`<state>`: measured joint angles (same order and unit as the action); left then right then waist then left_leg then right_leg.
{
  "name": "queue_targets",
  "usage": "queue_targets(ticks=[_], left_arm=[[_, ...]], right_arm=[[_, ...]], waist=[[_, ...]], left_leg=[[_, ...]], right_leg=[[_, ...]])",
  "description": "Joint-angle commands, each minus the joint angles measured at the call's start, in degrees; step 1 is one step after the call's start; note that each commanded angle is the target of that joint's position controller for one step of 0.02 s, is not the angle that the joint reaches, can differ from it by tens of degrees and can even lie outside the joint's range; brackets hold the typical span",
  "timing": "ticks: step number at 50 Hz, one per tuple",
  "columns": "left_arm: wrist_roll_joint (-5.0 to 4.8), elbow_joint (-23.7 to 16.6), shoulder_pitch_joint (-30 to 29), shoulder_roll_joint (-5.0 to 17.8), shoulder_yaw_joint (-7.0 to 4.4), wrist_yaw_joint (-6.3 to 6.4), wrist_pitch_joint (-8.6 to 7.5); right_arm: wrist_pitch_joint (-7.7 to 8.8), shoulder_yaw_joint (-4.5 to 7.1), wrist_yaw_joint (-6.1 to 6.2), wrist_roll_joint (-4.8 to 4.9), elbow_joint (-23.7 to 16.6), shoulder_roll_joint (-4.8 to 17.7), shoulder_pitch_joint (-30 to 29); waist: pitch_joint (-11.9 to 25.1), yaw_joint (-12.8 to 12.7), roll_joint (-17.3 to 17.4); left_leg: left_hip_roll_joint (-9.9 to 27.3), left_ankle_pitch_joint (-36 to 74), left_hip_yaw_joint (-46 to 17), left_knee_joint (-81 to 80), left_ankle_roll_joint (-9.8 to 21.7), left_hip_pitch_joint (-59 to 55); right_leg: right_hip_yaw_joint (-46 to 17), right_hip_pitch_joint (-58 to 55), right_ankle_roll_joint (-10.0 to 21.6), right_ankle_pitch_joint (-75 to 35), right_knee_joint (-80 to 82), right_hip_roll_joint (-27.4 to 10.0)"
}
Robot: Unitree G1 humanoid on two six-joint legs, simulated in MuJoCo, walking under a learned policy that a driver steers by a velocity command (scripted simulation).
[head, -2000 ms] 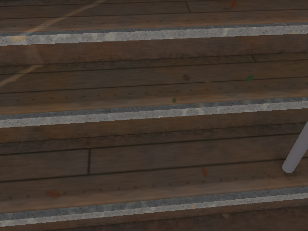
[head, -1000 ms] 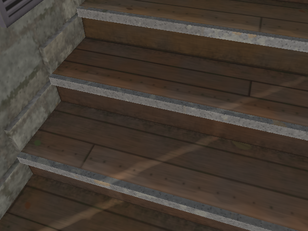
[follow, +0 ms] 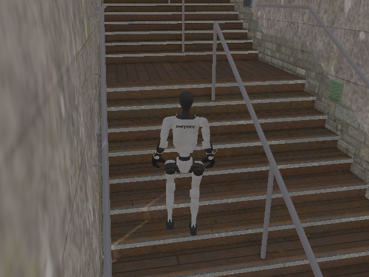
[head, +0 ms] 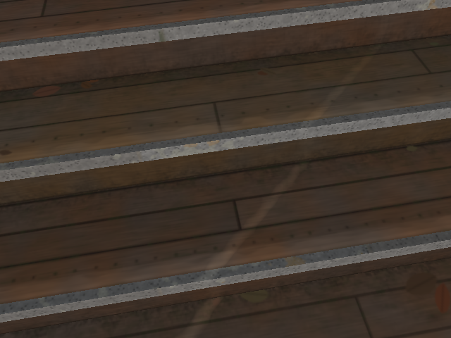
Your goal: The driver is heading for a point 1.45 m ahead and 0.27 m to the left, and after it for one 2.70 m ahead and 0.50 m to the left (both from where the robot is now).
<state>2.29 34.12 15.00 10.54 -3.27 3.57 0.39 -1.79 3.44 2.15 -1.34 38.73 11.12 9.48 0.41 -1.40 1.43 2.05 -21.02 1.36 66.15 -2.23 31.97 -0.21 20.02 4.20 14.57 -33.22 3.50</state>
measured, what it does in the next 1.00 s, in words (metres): steps on the spot: left foot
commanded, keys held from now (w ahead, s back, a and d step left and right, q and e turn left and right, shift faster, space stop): no key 1.00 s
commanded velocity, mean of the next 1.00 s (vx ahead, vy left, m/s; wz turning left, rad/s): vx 0.00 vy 0.00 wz -0.07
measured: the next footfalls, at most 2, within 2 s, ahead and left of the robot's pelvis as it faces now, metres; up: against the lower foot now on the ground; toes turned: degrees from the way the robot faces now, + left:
left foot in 0.14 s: +0.07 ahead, +0.12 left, +0.00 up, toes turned +1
right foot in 1.80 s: +0.36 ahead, -0.23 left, +0.16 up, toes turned -8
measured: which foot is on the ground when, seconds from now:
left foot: up 0.00-0.12, down 0.14-1.00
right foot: down 0.00-1.00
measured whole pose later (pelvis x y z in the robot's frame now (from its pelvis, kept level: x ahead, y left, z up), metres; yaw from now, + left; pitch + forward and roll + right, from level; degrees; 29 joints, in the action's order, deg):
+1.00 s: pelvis +0.04 +0.05 +0.02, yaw -2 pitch -1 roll +0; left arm 0.8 56.7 20.1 7.5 -0.9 2.8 -1.0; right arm 1.5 0.2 3.5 -0.6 54.8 6.4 21.5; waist -0.4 0.0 -1.3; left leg -3.1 -12.0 3.6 19.8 4.1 7.4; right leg -1.2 8.0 -0.8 12.5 -21.1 -0.6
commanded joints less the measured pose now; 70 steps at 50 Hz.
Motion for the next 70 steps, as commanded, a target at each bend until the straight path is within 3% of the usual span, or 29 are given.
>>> queue_targets(ticks=[1, 4, 5, 6, 7, 8, 9, 10, 12, 13, 15, 18, 26, 39, 62, 64, 66, 68, 70], left_arm=[[0.55, -3.26, 1.22, 5.41, -1.11, 0.47, -1.21], [0.34, -2.79, -0.41, 5.38, -0.87, 0.07, -1.02], [-0.84, -2.58, -2.18, 4.42, -0.44, -0.09, -0.90], [-1.85, -1.63, -2.38, 2.76, 0.01, -0.60, -1.06], [-1.88, -0.86, -0.39, -0.06, 0.51, -1.38, -1.58], [-2.48, 0.25, 3.34, -1.55, 0.63, -1.90, -1.08], [-2.33, 1.34, 4.49, 1.08, 0.03, -1.92, -0.29], [-1.74, 3.08, 5.04, 0.42, 0.23, -2.23, -0.15], [-0.95, 4.56, 2.48, 1.10, 0.08, -2.14, -0.53], [-0.59, 4.90, 2.01, 1.42, 0.03, -2.22, -0.88], [-0.97, 7.17, 3.58, 1.14, 0.04, -1.97, -1.63], [-1.23, 9.71, 4.47, 0.38, 0.13, -1.42, -2.08], [-1.20, 13.33, 5.95, -0.10, 0.16, -0.78, -2.37], [-1.35, 18.63, 8.43, 0.79, 0.94, -0.79, -2.00], [-1.55, 24.01, 11.07, -0.14, 2.86, -0.39, -1.29], [-1.40, 24.02, 10.98, -0.06, 2.90, -0.31, -1.07], [-1.10, 22.88, 9.95, 0.97, 2.44, -0.42, -0.92], [-0.52, 20.89, 7.30, 0.74, 2.26, -1.01, -1.01], [0.07, 18.03, 2.76, -0.18, 2.27, -1.93, -1.38]], right_arm=[[0.42, -0.43, 1.22, 0.52, -3.29, 1.08, 0.44], [0.74, -0.78, 1.72, 1.37, -2.72, 0.38, 2.25], [1.13, -0.98, 1.87, 1.28, -1.21, -0.82, 5.53], [1.39, -1.10, 2.02, 0.30, -0.09, -1.32, 7.49], [2.28, -0.86, 2.07, -1.19, -0.42, 1.05, 7.61], [2.88, -0.95, 2.11, -1.41, -1.73, 2.99, 4.11], [2.90, -0.80, 1.91, -0.35, -2.38, 1.83, 2.69], [3.07, -1.72, 1.40, -0.12, -3.02, -0.64, -0.20], [3.35, -1.27, 1.36, 0.08, -1.93, 0.01, 1.61], [3.58, -1.10, 1.63, 0.45, -1.06, 0.55, 3.24], [3.98, -0.63, 1.62, 0.27, 0.45, 0.99, 6.23], [4.31, -0.50, 1.55, 0.34, 2.37, 0.18, 8.75], [4.15, -0.75, 1.44, 0.35, 6.54, -0.34, 10.60], [3.93, -1.83, 1.47, 0.61, 12.24, -0.14, 14.63], [3.56, -3.51, 1.48, 0.80, 17.06, -1.46, 17.61], [3.33, -3.23, 1.52, 0.81, 17.19, -0.38, 17.75], [2.64, -1.78, 1.53, 1.12, 17.39, 3.11, 19.06], [2.09, -0.43, 1.17, 1.13, 18.46, 5.30, 23.46], [2.47, 0.19, 0.84, 1.12, 19.87, 5.09, 24.91]], waist=[[4.55, -0.54, -7.93], [4.25, -0.04, -10.16], [4.90, 2.07, -9.47], [4.22, 3.22, -6.95], [4.56, 2.00, 1.03], [5.13, -0.90, 8.41], [4.99, -0.51, 11.91], [2.85, -2.08, 9.51], [-0.62, -0.30, 5.34], [-0.86, 0.13, 4.44], [-0.11, 0.92, 0.46], [1.26, 1.46, -1.14], [-1.90, 1.27, -2.17], [-3.01, 1.19, -1.49], [-4.95, 1.23, -1.66], [-5.38, 1.64, -0.50], [-6.81, 2.67, 2.59], [-9.07, 5.21, 5.31], [-11.40, 7.05, 6.08]], left_leg=[[-0.22, -4.40, -0.30, -10.33, 1.06, -1.72], [-1.68, -4.93, 1.40, -26.49, 2.35, -10.44], [-1.61, 4.22, 1.74, -35.18, 3.27, -17.48], [-0.98, 10.99, 0.40, -42.82, 3.68, -22.51], [5.74, 16.88, -7.95, -47.47, 4.20, -27.63], [12.37, 22.95, -14.99, -48.85, 8.08, -26.95], [15.33, 15.89, -17.48, -51.27, 12.60, -17.50], [11.56, 6.60, -14.82, -51.40, 11.22, -14.51], [6.12, -0.31, -9.95, -51.57, 6.94, -13.61], [5.18, 2.86, -8.59, -50.93, 6.53, -14.75], [4.20, 10.60, -6.01, -48.46, 6.36, -20.30], [4.11, 16.30, -5.01, -46.92, 6.82, -23.89], [3.84, 17.29, -5.05, -47.93, 7.06, -24.02], [3.76, 19.98, -5.13, -49.15, 7.67, -26.60], [3.89, 15.59, -6.51, -51.12, 7.98, -26.67], [3.77, 2.43, -8.09, -53.54, 8.80, -25.57], [5.52, -14.17, -12.38, -55.76, 11.88, -24.98], [11.09, -27.79, -20.47, -59.35, 16.12, -24.60], [16.61, -28.71, -27.74, -63.35, 20.52, -22.79]], right_leg=[[-15.31, -8.40, 10.20, -23.38, 9.53, -15.19], [-14.56, -6.56, 8.57, -24.69, 8.70, -14.16], [-14.52, -3.73, 7.21, -23.73, 8.00, -13.60], [-13.55, -0.89, 4.67, -19.98, 6.69, -11.65], [-10.93, 3.32, 1.44, -11.17, 2.50, -8.77], [-5.47, 6.56, -0.94, 5.95, 0.92, -3.52], [-2.37, -1.72, -2.76, 9.25, -0.41, -3.46], [-2.91, -5.40, -3.14, 4.63, 3.36, -4.45], [-3.92, -6.85, -2.59, -2.55, 7.97, -4.95], [-4.73, -6.62, -2.30, -4.99, 9.06, -6.04], [-5.12, -4.36, -1.87, -6.73, 10.91, -6.77], [-5.30, -4.14, -1.78, -7.13, 12.11, -7.22], [-5.30, -5.13, -1.64, -8.63, 13.59, -7.79], [-4.48, -6.71, -1.85, -9.26, 14.99, -8.60], [-3.45, -5.98, -2.70, -6.16, 15.37, -9.06], [-2.32, -5.13, -2.43, -1.26, 14.07, -7.64], [1.23, -0.03, -1.66, 7.60, 6.88, -4.62], [4.89, 7.63, -1.16, 11.95, -2.58, -3.71], [4.94, 15.23, -1.87, 10.52, -18.23, -6.20]])
Velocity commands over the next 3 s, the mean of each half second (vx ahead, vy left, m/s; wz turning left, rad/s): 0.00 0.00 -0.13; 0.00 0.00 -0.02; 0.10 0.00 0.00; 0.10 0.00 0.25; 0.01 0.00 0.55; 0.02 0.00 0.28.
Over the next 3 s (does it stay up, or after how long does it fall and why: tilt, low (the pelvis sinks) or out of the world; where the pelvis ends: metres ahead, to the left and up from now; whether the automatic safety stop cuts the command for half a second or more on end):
stays up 0.37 -0.17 0.17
